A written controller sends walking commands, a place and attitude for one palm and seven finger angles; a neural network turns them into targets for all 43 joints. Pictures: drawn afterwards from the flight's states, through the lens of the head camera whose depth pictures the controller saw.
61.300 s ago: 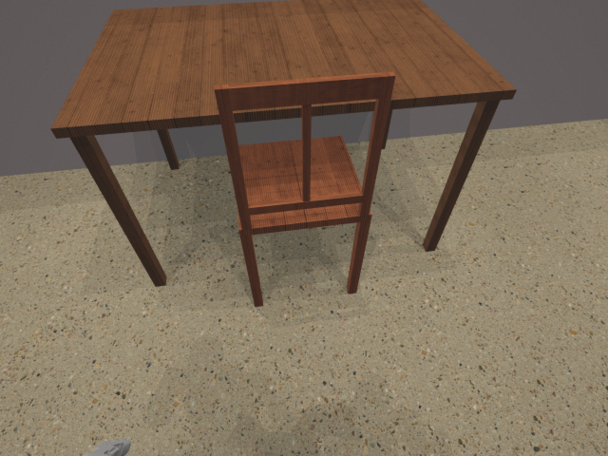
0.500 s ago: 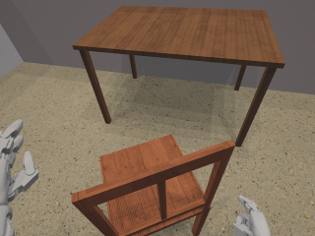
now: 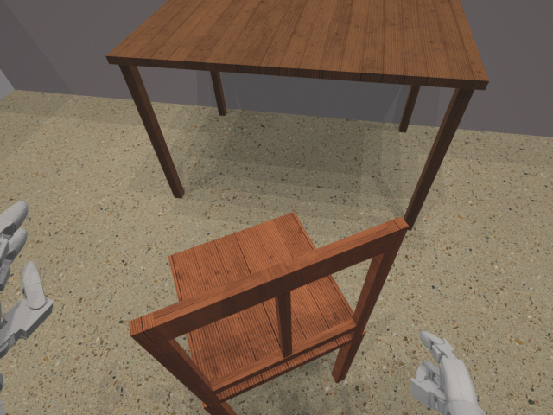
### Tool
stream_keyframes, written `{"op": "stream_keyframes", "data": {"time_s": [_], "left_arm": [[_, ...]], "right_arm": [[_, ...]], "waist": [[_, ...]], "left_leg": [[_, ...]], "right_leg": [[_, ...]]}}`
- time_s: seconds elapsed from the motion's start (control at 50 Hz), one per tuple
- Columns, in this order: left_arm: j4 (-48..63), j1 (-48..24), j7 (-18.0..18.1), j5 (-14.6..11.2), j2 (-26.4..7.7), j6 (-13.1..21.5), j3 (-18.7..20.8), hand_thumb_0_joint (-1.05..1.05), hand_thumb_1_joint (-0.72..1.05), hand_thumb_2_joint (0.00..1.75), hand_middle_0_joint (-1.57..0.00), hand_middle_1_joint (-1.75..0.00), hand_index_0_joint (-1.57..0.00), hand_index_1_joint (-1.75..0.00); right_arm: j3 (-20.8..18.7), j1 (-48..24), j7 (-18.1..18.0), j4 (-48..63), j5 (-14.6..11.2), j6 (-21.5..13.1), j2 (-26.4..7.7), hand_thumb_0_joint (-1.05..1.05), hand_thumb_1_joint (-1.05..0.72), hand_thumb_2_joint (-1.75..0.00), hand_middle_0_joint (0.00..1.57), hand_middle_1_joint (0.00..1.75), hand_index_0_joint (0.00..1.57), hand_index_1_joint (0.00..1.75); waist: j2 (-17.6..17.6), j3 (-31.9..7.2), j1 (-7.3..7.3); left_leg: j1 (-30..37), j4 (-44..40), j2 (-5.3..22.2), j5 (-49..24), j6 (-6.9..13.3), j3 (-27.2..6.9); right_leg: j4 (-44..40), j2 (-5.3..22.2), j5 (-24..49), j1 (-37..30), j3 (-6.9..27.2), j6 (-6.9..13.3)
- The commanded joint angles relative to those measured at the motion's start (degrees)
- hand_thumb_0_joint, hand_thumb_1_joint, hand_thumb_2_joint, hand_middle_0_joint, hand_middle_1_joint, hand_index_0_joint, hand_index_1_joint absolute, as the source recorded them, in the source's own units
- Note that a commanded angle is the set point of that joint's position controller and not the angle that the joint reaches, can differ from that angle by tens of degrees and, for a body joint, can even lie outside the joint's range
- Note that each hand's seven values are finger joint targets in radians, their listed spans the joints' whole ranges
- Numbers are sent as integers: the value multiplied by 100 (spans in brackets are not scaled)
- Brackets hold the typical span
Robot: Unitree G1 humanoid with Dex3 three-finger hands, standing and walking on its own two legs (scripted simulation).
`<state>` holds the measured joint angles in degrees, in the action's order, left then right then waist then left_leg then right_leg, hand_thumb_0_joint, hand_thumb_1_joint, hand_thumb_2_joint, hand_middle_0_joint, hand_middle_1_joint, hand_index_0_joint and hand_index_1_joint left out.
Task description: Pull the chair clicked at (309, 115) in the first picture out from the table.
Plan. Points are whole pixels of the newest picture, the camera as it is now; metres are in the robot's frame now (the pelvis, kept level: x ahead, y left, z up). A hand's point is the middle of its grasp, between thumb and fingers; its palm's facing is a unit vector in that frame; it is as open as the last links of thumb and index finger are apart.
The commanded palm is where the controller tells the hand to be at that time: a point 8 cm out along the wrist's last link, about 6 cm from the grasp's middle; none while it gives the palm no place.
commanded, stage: step back with the hand held close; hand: left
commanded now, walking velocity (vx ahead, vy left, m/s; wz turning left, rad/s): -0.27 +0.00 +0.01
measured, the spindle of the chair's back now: (284, 326) +0.28 +0.02 -0.10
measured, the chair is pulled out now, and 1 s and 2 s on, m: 0.67 0.67 0.67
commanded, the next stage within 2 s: stop stepping back and stand still in 1.38 s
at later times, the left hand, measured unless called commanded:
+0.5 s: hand out of the picture +0.13 +0.28 +0.15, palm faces +0.46 -0.76 -0.45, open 7.4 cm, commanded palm +0.07 +0.31 +0.17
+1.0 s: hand out of the picture +0.12 +0.28 +0.15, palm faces +0.44 -0.76 -0.47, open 7.4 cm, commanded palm +0.04 +0.32 +0.17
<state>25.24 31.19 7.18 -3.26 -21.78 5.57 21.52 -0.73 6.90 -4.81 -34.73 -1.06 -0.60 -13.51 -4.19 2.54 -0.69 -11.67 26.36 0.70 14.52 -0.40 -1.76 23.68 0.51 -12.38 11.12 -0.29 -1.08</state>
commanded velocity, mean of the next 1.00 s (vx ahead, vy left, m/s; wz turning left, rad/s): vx -0.33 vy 0.00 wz -0.01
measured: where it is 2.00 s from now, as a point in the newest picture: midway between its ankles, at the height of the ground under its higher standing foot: outside the picture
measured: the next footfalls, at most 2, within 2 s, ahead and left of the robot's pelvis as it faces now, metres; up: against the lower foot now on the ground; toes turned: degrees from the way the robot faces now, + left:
right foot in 1.32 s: -0.16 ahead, -0.15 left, +0.00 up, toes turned +0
left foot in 1.58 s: -0.15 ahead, +0.06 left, +0.00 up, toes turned +2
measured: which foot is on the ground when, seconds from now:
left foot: down 0.00-1.00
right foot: down 0.00-1.00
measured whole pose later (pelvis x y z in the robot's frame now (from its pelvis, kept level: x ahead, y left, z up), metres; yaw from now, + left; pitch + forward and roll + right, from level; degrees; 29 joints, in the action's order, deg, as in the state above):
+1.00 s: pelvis -0.08 +0.02 -0.02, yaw +3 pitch +2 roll -2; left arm 33.2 31.6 10.2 -1.8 -24.9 11.2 24.7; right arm -1.6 9.2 -5.1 -38.2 0.1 -4.6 -12.5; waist -0.1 0.7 0.7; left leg -26.0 38.7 0.5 15.2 0.9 -2.0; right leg 32.0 1.4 -9.3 25.0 -2.4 -1.9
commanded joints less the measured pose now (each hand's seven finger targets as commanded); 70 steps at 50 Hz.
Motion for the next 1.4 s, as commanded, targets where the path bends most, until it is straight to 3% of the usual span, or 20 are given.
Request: {"op": "stream_keyframes", "data": {"time_s": [0.0,0.12,0.22,0.3,0.42,0.52,0.68,0.78,0.84,0.9,0.94,0.98,1.0,1.04,1.1,1.18,1.28,1.34,1.36,1.38], "left_arm": [[1346,253,191,11,-1291,343,1047,0,90,90,-20,-30,-20,-30],[1589,47,280,-8,-1281,422,963,0,90,90,-20,-30,-20,-30],[1476,-39,312,46,-1144,440,847,0,90,90,-20,-30,-20,-30],[1414,-183,327,109,-1117,485,852,0,90,90,-20,-30,-20,-30],[1588,-367,356,160,-1197,616,881,0,90,90,-20,-30,-20,-30],[1758,-281,395,139,-1244,684,967,0,90,90,-20,-30,-20,-30],[1629,-163,399,237,-1375,851,1317,0,90,90,-20,-30,-20,-30],[1667,-219,366,225,-1433,946,1330,0,90,90,-20,-30,-20,-30],[1719,-211,409,140,-1365,907,1134,0,90,90,-20,-30,-20,-30],[1603,-54,477,108,-1360,800,1168,0,90,90,-20,-30,-20,-30],[1801,-41,467,111,-1446,817,1273,0,90,90,-20,-30,-20,-30],[1933,109,478,171,-1588,891,1472,0,90,90,-20,-30,-20,-30],[1964,215,426,136,-1380,932,1388,0,90,90,-20,-30,-20,-30],[2325,-164,400,195,-1446,997,1451,0,90,90,-20,-30,-20,-30],[2466,-16,332,68,-1211,1056,1103,0,90,90,-20,-30,-20,-30],[2020,257,206,16,-1160,1017,1052,0,90,90,-20,-30,-20,-30],[2030,245,28,-77,-1560,1087,1373,0,90,90,-20,-30,-20,-30],[2147,517,-117,-178,-1636,1193,1522,0,90,90,-20,-30,-20,-30],[2282,527,-150,-156,-1644,1206,1493,0,90,90,-20,-30,-20,-30],[2230,684,-143,-194,-1843,1173,1629,0,90,90,-20,-30,-20,-30]], "right_arm": [[-268,-597,-101,941,-38,-180,-520,0,-90,-90,20,30,20,30],[-236,-541,-201,912,-34,-323,-529,0,-90,-90,20,30,20,30],[-227,-437,-207,882,-18,-458,-570,0,-90,-90,20,30,20,30],[-223,-328,-204,918,-26,-538,-568,0,-90,-90,20,30,20,30],[-203,-195,-197,953,12,-671,-587,0,-90,-90,20,30,20,30],[-187,-153,-191,912,39,-768,-607,0,-90,-90,20,30,20,30],[-306,-223,-190,874,9,-909,-678,0,-90,-90,20,30,20,30],[-354,-123,-136,758,44,-953,-626,0,-90,-90,20,30,20,30],[-337,-72,-69,575,95,-896,-522,0,-90,-90,20,30,20,30],[-305,-135,-36,455,122,-728,-401,0,-90,-90,20,30,20,30],[-308,-288,-69,573,85,-676,-495,0,-90,-90,20,30,20,30],[-370,-489,-140,673,55,-688,-664,0,-90,-90,20,30,20,30],[-356,-370,-124,698,55,-743,-538,0,-90,-90,20,30,20,30],[-370,-295,-128,678,205,-898,-521,0,-90,-90,20,30,20,30],[-411,-10,-19,439,187,-1078,-498,0,-90,-90,20,30,20,30],[-371,-16,93,239,261,-1200,-555,0,-90,-90,20,30,20,30],[-309,-236,133,304,273,-1130,-581,0,-90,-90,20,30,20,30],[-257,-382,183,558,187,-993,-526,0,-90,-90,20,30,20,30],[-292,-222,195,661,115,-933,-488,0,-90,-90,20,30,20,30],[-355,-213,161,701,2,-888,-462,0,-90,-90,20,30,20,30]], "waist": [[368,-1325,-45],[-31,-1161,-35],[-276,-795,-10],[-107,-480,22],[97,-400,53],[-146,-622,58],[-497,-739,24],[312,-704,65],[1074,-867,116],[1276,-1172,149],[841,-1065,142],[-448,-1015,86],[-956,-1291,123],[-1499,-1047,185],[-730,-1282,55],[-1149,-1463,55],[-942,-1720,3],[-444,-1946,-77],[298,-2096,-39],[1416,-2189,-39]], "left_leg": [[209,-181,488,-2068,225,-273],[-261,-313,590,-1553,267,-389],[-1143,-586,669,-11,343,-544],[-1788,-657,601,1371,373,-593],[-1747,-277,444,1796,331,-568],[-1652,-284,483,1734,316,-613],[-3061,-671,877,2225,553,-853],[-2545,240,464,1995,365,-494],[-1152,1655,-15,1089,54,-47],[-712,1857,-45,622,28,18],[-848,594,227,246,164,-349],[-1557,-660,1185,-216,536,-1315],[-1905,-989,1554,-17,702,-1576],[-2446,-1345,1877,258,977,-1824],[-143,-213,1523,-3333,840,-1207],[916,-96,1402,-4283,728,-1054],[715,-67,1294,-3348,571,-1014],[338,356,981,-2240,365,-584],[423,849,587,-2037,201,-209],[229,1488,130,-886,18,172]], "right_leg": [[50,552,1865,-478,105,104],[219,447,1252,-318,100,47],[350,350,464,-349,124,43],[211,312,-139,-321,228,48],[-260,400,-1159,266,459,118],[-168,367,-1136,300,386,118],[1074,90,-137,-886,207,12],[346,490,-411,14,745,240],[-691,1311,-776,1358,1235,702],[-655,1500,-76,1345,940,793],[-147,955,-37,1127,480,471],[1234,97,10,419,-70,48],[2010,-100,-602,42,-93,10],[3292,-162,-1299,106,193,32],[2201,-37,-1416,1269,100,91],[1157,-55,-995,1317,169,143],[-101,-110,-278,543,55,138],[-626,9,721,33,-142,106],[-615,164,1393,69,-106,216],[-671,666,2228,115,149,434]]}}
